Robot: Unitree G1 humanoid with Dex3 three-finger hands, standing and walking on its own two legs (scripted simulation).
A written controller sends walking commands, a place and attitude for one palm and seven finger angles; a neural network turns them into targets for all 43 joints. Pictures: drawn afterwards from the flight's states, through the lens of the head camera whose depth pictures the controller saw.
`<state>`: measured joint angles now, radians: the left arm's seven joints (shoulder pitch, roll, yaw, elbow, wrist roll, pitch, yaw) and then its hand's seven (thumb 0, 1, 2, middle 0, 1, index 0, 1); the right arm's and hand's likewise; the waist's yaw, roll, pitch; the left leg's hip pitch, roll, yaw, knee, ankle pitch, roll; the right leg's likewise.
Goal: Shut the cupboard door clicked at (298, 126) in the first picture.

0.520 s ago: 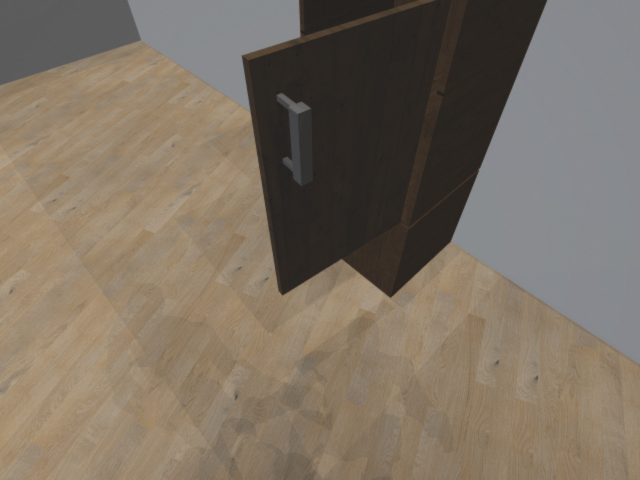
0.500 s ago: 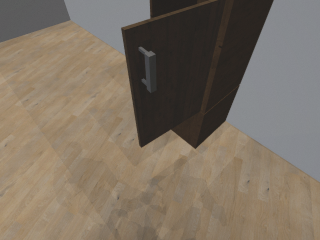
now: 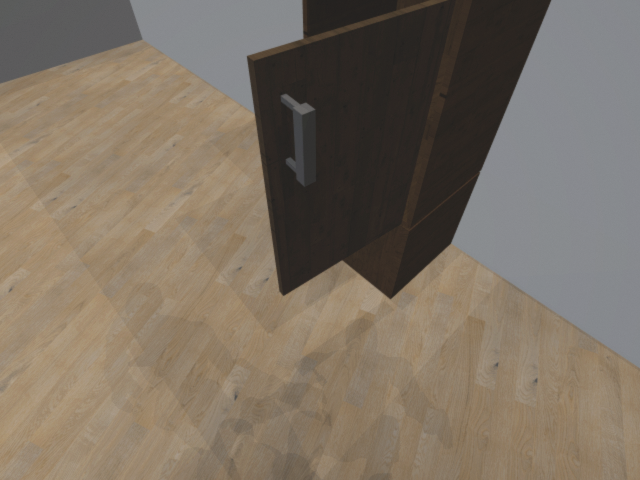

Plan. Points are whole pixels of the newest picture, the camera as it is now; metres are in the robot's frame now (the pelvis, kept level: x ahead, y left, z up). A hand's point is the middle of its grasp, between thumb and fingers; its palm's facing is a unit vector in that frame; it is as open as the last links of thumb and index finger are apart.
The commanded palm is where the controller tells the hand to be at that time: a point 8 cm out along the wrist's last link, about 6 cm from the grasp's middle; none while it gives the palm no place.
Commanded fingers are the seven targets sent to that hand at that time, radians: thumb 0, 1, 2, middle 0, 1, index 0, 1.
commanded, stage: look at it before walking up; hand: left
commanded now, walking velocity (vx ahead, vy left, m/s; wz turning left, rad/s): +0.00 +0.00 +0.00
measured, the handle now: (297, 140) +0.58 +0.07 +0.10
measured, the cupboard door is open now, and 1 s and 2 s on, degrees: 83 83 83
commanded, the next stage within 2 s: walk to a spot facing it in 0.32 s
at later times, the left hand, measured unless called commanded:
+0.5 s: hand out of the picture +0.08 +0.24 -0.16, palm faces -0.02 -0.94 -0.34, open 7.4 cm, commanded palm none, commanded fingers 0.00 0.90 0.90 -0.20 -0.30 -0.20 -0.30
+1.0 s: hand out of the picture +0.07 +0.16 -0.18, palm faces -0.17 -0.94 -0.29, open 7.4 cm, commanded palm none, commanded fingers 0.00 0.90 0.90 -0.20 -0.30 -0.20 -0.30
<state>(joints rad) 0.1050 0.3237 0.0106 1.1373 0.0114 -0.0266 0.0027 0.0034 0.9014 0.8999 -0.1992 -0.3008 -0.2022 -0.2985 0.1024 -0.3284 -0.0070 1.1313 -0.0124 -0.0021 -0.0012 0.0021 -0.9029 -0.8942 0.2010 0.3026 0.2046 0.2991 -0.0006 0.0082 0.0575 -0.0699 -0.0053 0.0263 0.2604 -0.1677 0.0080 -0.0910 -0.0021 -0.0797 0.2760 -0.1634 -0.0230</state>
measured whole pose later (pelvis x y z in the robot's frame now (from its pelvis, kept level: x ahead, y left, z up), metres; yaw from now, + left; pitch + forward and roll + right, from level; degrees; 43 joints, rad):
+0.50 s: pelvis +0.00 +0.00 +0.00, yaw +0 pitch -1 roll +0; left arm 0.11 0.32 0.01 1.13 0.01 -0.02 0.00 0.00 0.90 0.90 -0.20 -0.30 -0.20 -0.30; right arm 0.10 -0.33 -0.01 1.13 -0.01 0.00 0.00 0.00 -0.90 -0.89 0.20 0.30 0.20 0.30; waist 0.00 0.01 0.06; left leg -0.07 0.00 0.03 0.26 -0.17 0.00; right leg -0.10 0.00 -0.07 0.28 -0.17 -0.03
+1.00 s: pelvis -0.03 -0.03 -0.03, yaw -13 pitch -1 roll +2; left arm 0.19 0.21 0.07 0.95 0.02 0.03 0.00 0.00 0.90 0.90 -0.20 -0.30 -0.20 -0.30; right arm 0.17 -0.24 -0.06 1.01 -0.02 0.07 -0.02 0.00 -0.90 -0.89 0.20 0.30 0.21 0.30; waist 0.02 0.03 0.14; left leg -0.36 0.08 0.07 0.96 -0.50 -0.04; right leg -0.32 0.02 0.01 0.67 -0.33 -0.05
